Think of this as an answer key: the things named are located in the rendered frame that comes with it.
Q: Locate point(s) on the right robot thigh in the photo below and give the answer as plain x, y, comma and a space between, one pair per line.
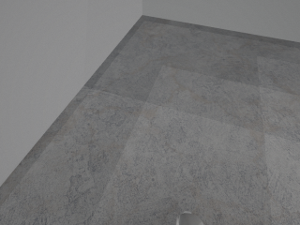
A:
187, 219

